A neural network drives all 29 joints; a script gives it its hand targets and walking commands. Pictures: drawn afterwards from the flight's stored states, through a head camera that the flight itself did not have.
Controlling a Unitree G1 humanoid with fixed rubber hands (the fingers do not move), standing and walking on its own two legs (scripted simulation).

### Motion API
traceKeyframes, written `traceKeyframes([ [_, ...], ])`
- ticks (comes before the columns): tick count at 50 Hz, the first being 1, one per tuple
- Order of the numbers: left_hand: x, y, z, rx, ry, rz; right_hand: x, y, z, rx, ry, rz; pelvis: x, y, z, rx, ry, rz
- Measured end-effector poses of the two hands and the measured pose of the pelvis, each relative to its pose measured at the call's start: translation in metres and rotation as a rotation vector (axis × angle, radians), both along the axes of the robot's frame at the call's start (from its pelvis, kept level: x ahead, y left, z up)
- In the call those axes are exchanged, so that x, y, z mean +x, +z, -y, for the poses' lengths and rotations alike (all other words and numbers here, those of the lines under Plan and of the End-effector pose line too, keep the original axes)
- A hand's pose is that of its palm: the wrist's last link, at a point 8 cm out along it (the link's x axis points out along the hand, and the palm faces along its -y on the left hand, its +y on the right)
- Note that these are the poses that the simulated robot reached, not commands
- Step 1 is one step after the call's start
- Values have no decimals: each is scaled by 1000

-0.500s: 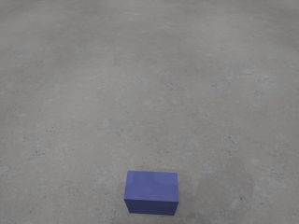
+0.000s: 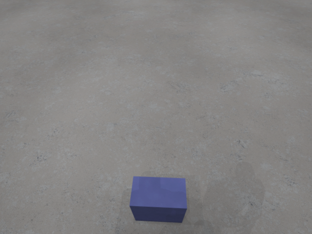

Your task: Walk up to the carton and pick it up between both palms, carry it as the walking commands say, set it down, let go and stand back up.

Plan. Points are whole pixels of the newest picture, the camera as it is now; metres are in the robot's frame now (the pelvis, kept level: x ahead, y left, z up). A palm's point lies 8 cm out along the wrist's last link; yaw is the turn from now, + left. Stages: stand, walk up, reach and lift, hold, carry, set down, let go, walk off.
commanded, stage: walk up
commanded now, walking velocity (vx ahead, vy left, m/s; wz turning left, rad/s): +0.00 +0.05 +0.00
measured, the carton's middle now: (158, 200) +0.39 +0.00 -0.63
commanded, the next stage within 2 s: stand in 1.76 s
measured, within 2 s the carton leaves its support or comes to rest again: neither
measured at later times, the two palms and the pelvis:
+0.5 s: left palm out of the picture -0.01 +0.22 -0.14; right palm out of the picture -0.01 -0.22 -0.16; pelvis -0.01 +0.00 -0.01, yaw +0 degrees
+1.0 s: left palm out of the picture +0.00 +0.24 -0.14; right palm out of the picture +0.00 -0.23 -0.16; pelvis -0.01 +0.01 -0.01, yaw +0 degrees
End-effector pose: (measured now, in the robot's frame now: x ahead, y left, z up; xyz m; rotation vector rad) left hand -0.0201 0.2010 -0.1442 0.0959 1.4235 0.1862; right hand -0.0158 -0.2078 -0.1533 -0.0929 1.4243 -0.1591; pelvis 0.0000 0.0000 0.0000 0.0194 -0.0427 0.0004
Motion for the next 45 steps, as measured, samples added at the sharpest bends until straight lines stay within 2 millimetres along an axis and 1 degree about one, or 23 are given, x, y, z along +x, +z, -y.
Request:
traceKeyframes([
  [6, 2, 1, -1, 5, -2, 6, 2, -1, 0, 3, -1, 0, 0, 0, 0, -1, 0, -5],
  [14, 7, -2, -9, 27, -9, 25, 3, -3, 7, -21, 6, 4, -4, -5, -2, -1, 0, -7],
  [20, 11, 0, -10, 28, -20, 36, 6, -2, 10, -25, 5, 18, -5, -4, -1, -4, -2, -3],
  [25, 13, 0, -17, 40, -20, 52, 7, -3, 11, -30, 12, 25, -7, -5, -5, -10, -2, -7],
  [30, 13, -2, -25, 44, -24, 43, 6, -2, 8, -38, 11, 36, -9, -6, -9, 2, -13, -6],
  [37, 20, 4, -24, 44, -47, 50, 9, 0, 2, -16, 2, 39, -9, -1, -7, 1, -13, -5],
  [45, 24, 6, -25, 69, -36, 70, 13, -3, 14, -26, 12, 40, -9, -4, -5, -1, -12, -15],
])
